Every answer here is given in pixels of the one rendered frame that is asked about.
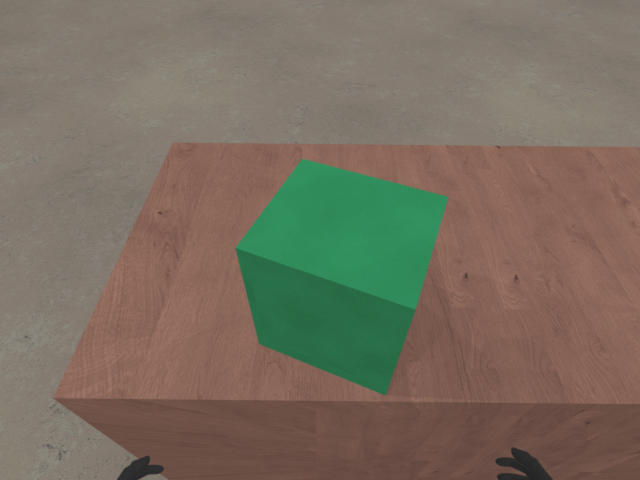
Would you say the carton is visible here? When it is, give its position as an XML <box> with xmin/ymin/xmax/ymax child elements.
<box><xmin>235</xmin><ymin>159</ymin><xmax>448</xmax><ymax>396</ymax></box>

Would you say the left robot hand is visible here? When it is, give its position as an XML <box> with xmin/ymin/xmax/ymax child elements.
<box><xmin>117</xmin><ymin>456</ymin><xmax>164</xmax><ymax>480</ymax></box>

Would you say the pedestal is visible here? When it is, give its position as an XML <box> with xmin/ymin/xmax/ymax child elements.
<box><xmin>53</xmin><ymin>143</ymin><xmax>640</xmax><ymax>480</ymax></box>

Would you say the right robot hand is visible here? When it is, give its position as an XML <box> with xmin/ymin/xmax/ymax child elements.
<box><xmin>496</xmin><ymin>447</ymin><xmax>553</xmax><ymax>480</ymax></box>

